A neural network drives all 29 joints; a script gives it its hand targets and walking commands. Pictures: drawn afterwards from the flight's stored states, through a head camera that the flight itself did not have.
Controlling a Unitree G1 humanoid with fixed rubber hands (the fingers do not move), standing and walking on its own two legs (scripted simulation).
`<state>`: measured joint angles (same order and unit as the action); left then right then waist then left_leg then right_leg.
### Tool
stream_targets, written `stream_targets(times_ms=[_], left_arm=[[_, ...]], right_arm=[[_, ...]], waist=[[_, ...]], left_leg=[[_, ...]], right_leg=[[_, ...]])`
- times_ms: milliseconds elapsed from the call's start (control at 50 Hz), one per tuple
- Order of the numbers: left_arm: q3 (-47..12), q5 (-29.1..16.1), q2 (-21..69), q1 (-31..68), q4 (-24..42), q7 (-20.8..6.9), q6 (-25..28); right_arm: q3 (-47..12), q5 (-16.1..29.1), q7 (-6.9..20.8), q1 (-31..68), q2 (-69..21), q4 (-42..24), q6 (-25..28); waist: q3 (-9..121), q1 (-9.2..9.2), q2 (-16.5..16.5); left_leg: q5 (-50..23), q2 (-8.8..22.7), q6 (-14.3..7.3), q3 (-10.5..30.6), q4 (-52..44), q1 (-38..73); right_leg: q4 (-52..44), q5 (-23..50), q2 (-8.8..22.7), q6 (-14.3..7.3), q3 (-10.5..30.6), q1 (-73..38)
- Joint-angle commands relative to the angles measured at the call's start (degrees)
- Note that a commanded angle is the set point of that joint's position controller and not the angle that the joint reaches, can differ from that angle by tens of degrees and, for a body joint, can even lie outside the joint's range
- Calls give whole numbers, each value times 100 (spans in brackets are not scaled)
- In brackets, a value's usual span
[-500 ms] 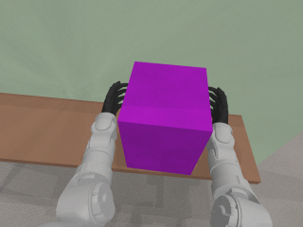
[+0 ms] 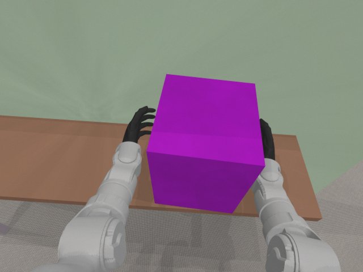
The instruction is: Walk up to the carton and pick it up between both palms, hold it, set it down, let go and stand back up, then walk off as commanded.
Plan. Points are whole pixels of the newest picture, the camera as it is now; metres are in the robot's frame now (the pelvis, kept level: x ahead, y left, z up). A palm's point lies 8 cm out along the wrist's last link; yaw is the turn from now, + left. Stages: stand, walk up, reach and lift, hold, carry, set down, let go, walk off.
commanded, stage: set down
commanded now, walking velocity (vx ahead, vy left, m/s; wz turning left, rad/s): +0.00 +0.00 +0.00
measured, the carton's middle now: (201, 147) +0.39 -0.08 +0.02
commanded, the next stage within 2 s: none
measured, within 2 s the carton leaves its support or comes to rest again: neither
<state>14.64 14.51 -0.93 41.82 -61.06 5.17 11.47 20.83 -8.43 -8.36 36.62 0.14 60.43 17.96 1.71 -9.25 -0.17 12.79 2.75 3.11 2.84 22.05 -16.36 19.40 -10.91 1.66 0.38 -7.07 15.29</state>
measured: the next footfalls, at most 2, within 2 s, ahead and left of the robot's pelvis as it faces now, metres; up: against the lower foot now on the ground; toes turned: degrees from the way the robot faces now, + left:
none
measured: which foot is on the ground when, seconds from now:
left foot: down 0.00-1.00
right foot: down 0.00-1.00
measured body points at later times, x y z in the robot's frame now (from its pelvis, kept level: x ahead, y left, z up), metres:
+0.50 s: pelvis -0.01 +0.02 +0.00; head +0.00 +0.05 +0.45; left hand +0.43 +0.12 +0.07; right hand +0.35 -0.27 +0.09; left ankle -0.02 +0.15 -0.74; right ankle -0.02 -0.12 -0.75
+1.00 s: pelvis -0.03 +0.01 +0.00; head -0.03 +0.04 +0.45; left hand +0.44 +0.13 +0.17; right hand +0.37 -0.27 +0.18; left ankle -0.02 +0.15 -0.75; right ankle -0.02 -0.12 -0.75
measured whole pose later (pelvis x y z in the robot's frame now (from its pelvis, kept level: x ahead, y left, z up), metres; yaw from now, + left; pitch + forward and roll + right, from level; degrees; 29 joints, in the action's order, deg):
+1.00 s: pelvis -0.03 +0.01 +0.00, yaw +0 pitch +7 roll -2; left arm -3.5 -7.9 -16.0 55.2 -56.1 4.8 -14.1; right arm 7.8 15.7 -4.2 54.9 18.5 63.0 -7.2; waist 9.0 -9.3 0.2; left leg 12.2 2.8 2.1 2.9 26.2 -21.1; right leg 19.4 -8.0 1.5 0.9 -7.1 18.2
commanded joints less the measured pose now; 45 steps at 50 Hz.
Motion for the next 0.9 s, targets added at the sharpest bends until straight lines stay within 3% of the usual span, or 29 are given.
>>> stream_targets(times_ms=[0,20,40,80,160,180,200,220,240,280,300,320,340,360,380,400,480,560,580,600,640,660,700,720,740,780,820,840,880], left_arm=[[-759,-1103,-980,2823,-106,95,393],[-835,-1249,-1044,2963,123,119,441],[-933,-1387,-996,2952,-182,114,454],[-1273,-1630,-963,3121,-86,153,481],[-1531,-1864,-952,3167,24,186,475],[-1645,-1968,-926,3288,-225,159,455],[-1576,-1968,-1115,3254,134,184,456],[-1650,-1907,-988,3244,-8,176,387],[-1635,-1907,-1031,3158,-109,151,346],[-1632,-2001,-1288,3459,230,182,223],[-1715,-2054,-1194,3385,292,199,176],[-1674,-2074,-1313,3452,444,207,136],[-1709,-2059,-1344,3548,706,201,25],[-1837,-2168,-1309,3513,312,185,-1],[-1715,-2187,-1502,3755,860,233,-88],[-1895,-2341,-1507,3835,767,223,-167],[-1935,-2565,-1739,3985,1138,254,-522],[-2022,-2862,-1922,4486,751,188,-1004],[-2006,-2870,-1929,4453,775,196,-1118],[-2033,-2917,-2000,4642,1070,200,-1221],[-2159,-2943,-1870,4545,563,143,-1429],[-1986,-2930,-2081,4559,944,134,-1544],[-2043,-2929,-2123,4744,974,105,-1684],[-1924,-2888,-2207,4777,924,59,-1777],[-2008,-2905,-2184,4818,768,59,-1850],[-1854,-2876,-2310,4733,1101,42,-2017],[-1891,-2865,-2365,4922,1040,0,-2131],[-1720,-2795,-2486,4909,1573,13,-2154],[-1773,-2763,-2446,5037,1374,1,-2279]], right_arm=[[-1405,1304,-63,2632,942,-42,392],[-1485,1468,-73,2698,1034,-173,442],[-1595,1649,-54,2675,1062,31,418],[-1409,1728,1,2633,1427,364,449],[-1334,1900,142,2740,1807,469,458],[-1440,1941,145,2870,1862,609,440],[-1423,1985,203,2723,2013,440,442],[-1417,2012,241,2770,2038,747,375],[-1545,2153,287,2724,2019,916,296],[-1507,2258,343,3159,2370,508,244],[-1442,2299,362,3186,2420,429,192],[-1546,2387,405,3037,2422,457,138],[-1570,2494,413,3121,2509,238,89],[-1645,2493,467,3145,2423,559,-62],[-1561,2592,485,3413,2694,-11,-114],[-1653,2670,517,3406,2654,235,-277],[-1662,2873,533,3638,2789,-540,-713],[-1904,3039,589,4256,2909,-310,-1312],[-1880,3079,580,4250,2907,-325,-1435],[-1880,3122,588,4353,2929,-493,-1527],[-1945,3187,582,4338,2820,-3,-1754],[-1965,3207,582,4440,2982,-439,-1811],[-1885,3121,551,4401,3050,-361,-1943],[-1907,3126,505,4640,3024,-374,-1966],[-1897,3089,516,4533,3008,-294,-2053],[-1873,3108,478,4505,3041,-522,-2168],[-1905,3088,451,4592,3100,-475,-2291],[-1869,3100,436,4561,3054,-893,-2266],[-1886,3037,428,4646,2995,-578,-2417]], waist=[[3369,190,-59],[3676,184,-22],[3479,157,64],[3557,-128,318],[3703,-113,556],[3441,-106,549],[3672,-41,612],[3321,-132,727],[3147,5,731],[3359,100,644],[3267,-21,620],[3270,70,711],[3443,27,583],[3146,36,611],[3620,113,605],[3389,79,620],[3571,66,409],[3098,182,131],[3094,100,28],[3233,190,236],[2751,-2,166],[2913,220,152],[3155,11,187],[3123,169,284],[2958,83,292],[3114,172,226],[2965,129,137],[3437,156,145],[3030,150,270]], left_leg=[[-1694,-449,19,-570,361,-795],[-2019,-406,42,-533,432,-550],[-2146,-433,80,-540,506,-417],[-2409,-373,224,-443,672,21],[-3638,-225,382,-297,1105,910],[-3564,-231,375,-323,1103,904],[-3878,-239,410,-326,1165,1157],[-3937,-195,439,-250,1178,1195],[-3945,-198,421,-220,1182,1265],[-3855,-223,377,-274,1143,1252],[-3893,-183,426,-213,1138,1322],[-3974,-191,425,-215,1112,1419],[-4030,-230,405,-257,1093,1461],[-3596,-212,365,-176,1015,1220],[-3574,-250,379,-259,989,1417],[-3322,-246,319,-224,974,1254],[-2381,-296,192,-288,711,968],[-1303,-286,21,-233,458,677],[-1188,-314,-36,-282,413,593],[-1236,-298,14,-312,362,750],[-1100,-281,23,-234,387,694],[-1238,-273,3,-293,286,866],[-1387,-285,73,-273,286,981],[-1570,-301,71,-279,318,886],[-1357,-309,78,-269,276,879],[-1691,-312,101,-313,271,1036],[-1462,-347,35,-302,186,905],[-1772,-368,70,-361,255,1117],[-1577,-370,67,-305,172,1024]], right_leg=[[870,4610,-266,327,668,-1528],[864,4719,-298,281,643,-1500],[821,4674,-326,248,614,-1326],[658,4087,-422,91,458,-593],[463,3524,-631,-99,276,296],[501,3348,-621,-114,232,468],[472,3465,-634,-101,238,470],[403,3216,-654,-125,224,722],[352,3062,-666,-139,223,734],[332,2983,-666,-148,254,723],[321,2921,-702,-136,232,758],[316,2918,-660,-154,249,704],[259,3128,-718,-139,249,612],[260,2751,-670,-135,269,733],[247,2813,-700,-121,266,612],[309,2620,-633,-118,296,711],[289,2685,-585,-59,359,418],[278,1789,-552,-28,345,571],[243,1850,-532,-9,381,548],[223,1889,-534,-28,366,543],[128,1666,-541,-47,338,621],[120,1780,-541,-13,347,439],[85,2024,-539,9,311,323],[103,2126,-540,13,276,166],[70,1965,-506,21,305,223],[51,2275,-525,29,317,-17],[73,2114,-489,84,330,-79],[122,2520,-530,80,329,-278],[77,2174,-511,94,309,-166]])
